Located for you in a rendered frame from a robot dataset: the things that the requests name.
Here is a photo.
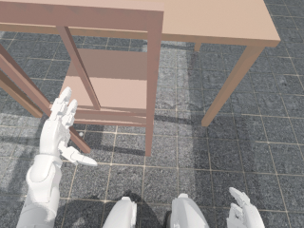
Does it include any robot right thigh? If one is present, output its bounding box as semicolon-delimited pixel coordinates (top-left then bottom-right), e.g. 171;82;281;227
171;197;210;228

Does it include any robot left hand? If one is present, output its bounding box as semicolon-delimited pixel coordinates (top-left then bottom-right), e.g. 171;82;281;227
39;86;98;166

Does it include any table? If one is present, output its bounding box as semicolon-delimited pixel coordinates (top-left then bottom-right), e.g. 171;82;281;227
0;0;281;127

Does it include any chair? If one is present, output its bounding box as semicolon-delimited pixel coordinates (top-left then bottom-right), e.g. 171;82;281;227
0;0;164;157

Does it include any left robot forearm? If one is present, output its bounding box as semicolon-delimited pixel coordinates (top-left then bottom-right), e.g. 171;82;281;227
16;153;63;228

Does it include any robot right shin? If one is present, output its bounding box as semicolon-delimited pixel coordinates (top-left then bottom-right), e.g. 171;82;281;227
170;193;188;228

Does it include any robot right hand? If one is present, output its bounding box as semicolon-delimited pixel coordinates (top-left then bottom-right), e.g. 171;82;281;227
226;187;265;228

